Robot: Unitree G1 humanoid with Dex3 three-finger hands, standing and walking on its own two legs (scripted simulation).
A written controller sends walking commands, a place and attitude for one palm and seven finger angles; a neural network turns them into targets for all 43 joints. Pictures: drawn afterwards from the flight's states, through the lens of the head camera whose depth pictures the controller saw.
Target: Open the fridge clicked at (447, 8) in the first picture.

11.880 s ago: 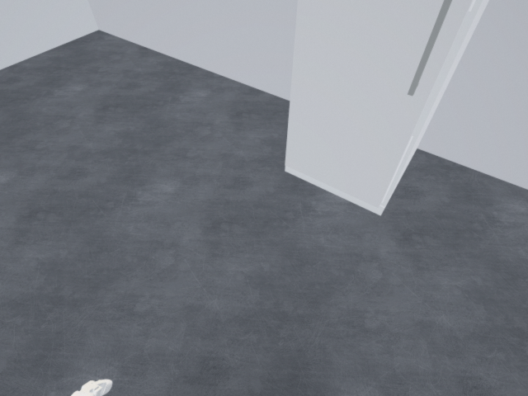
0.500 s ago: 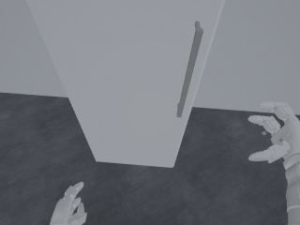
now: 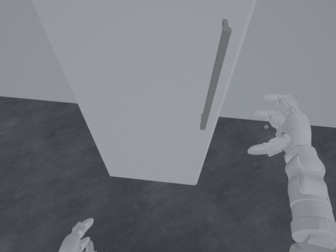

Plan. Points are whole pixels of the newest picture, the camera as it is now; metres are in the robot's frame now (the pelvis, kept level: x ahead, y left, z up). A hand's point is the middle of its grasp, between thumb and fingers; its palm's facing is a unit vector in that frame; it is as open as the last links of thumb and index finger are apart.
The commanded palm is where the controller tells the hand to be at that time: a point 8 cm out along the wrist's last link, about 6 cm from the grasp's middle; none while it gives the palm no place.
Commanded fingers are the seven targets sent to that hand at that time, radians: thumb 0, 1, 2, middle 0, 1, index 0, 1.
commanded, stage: move the hooked fingers beside the handle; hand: right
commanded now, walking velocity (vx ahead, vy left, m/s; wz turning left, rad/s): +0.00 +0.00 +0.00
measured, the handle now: (211, 85) +0.54 -0.07 +0.10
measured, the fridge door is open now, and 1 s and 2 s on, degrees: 0 0 0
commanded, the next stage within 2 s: feel for the door with the fingertips in 1.48 s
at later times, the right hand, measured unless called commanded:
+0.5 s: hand (241, 105) +0.46 -0.15 +0.11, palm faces +0.03 +1.00 +0.01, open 13.9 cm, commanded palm +0.43 -0.20 +0.10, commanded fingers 0.00 0.50 -0.30 0.30 1.20 0.30 1.20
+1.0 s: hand (239, 101) +0.49 -0.15 +0.10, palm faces +0.03 +1.00 +0.02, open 13.9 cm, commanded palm +0.45 -0.20 +0.10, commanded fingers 0.00 0.50 -0.30 0.30 1.20 0.30 1.20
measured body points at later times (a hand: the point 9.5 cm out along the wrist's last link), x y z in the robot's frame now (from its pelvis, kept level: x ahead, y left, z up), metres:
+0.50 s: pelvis -0.01 +0.01 -0.01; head +0.05 +0.01 +0.44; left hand +0.05 +0.27 -0.13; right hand +0.45 -0.20 +0.11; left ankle +0.01 +0.11 -0.73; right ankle -0.02 -0.09 -0.73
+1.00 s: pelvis +0.00 +0.01 -0.01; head +0.08 +0.01 +0.43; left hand +0.00 +0.27 -0.13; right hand +0.48 -0.20 +0.10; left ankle +0.01 +0.11 -0.73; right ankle -0.02 -0.09 -0.73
